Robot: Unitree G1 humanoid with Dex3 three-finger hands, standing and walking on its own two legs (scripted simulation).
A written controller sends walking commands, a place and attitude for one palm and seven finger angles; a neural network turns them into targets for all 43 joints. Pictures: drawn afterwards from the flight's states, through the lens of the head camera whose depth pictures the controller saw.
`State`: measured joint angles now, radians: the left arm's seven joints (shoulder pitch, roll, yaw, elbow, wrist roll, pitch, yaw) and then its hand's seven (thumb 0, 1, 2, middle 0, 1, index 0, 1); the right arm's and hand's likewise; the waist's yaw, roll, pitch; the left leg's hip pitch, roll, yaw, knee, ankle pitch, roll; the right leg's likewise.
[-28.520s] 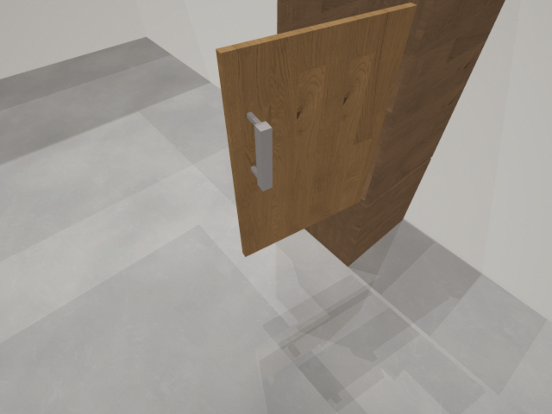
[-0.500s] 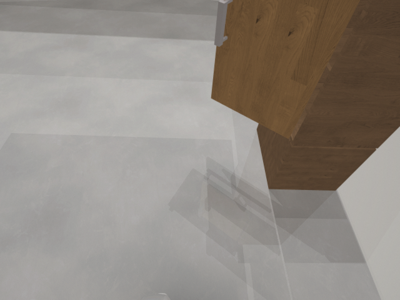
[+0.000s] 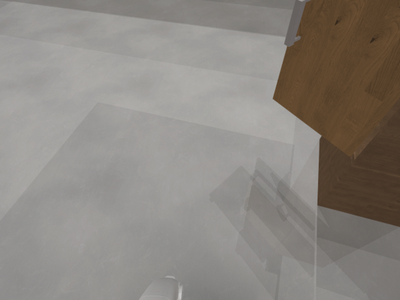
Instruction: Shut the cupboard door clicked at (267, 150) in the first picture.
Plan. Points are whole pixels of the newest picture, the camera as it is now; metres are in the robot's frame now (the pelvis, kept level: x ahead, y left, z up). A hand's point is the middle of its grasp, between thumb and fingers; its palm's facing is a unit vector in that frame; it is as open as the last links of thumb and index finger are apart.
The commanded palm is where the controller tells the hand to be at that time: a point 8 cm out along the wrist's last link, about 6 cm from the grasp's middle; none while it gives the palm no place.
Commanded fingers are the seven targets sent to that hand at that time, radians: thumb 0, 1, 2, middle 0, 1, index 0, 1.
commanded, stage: walk to a spot facing it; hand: left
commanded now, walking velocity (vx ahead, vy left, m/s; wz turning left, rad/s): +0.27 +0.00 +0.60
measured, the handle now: (298, 21) +0.95 -0.33 +0.05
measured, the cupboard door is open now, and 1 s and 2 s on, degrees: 53 53 53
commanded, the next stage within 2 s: turn to face it in 1.04 s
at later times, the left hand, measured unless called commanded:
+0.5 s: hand out of the picture +0.13 +0.24 -0.15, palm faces +0.29 -0.91 -0.28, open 7.4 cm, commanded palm none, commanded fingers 0.00 0.90 0.90 -0.20 -0.30 -0.20 -0.30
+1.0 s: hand out of the picture +0.10 +0.18 -0.19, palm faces +0.67 -0.73 -0.16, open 7.4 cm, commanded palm none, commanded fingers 0.00 0.90 0.90 -0.20 -0.30 -0.20 -0.30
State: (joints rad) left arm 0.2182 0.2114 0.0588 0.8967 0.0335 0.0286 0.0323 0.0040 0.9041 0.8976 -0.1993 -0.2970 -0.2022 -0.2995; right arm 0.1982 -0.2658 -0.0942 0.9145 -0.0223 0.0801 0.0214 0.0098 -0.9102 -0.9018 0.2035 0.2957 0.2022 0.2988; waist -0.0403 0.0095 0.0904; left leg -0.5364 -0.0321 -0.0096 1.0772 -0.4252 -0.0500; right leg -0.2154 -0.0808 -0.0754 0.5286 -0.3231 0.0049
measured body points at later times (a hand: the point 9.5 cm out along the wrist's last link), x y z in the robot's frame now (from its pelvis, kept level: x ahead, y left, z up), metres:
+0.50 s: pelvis +0.11 +0.01 -0.01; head +0.14 +0.00 +0.44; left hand +0.12 +0.29 -0.13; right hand +0.19 -0.22 -0.17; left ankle +0.00 +0.14 -0.74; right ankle +0.20 -0.08 -0.74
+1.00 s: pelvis +0.27 +0.10 -0.03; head +0.30 +0.15 +0.42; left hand +0.07 +0.22 -0.18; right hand +0.54 +0.01 -0.14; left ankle +0.30 +0.21 -0.74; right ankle +0.22 -0.08 -0.72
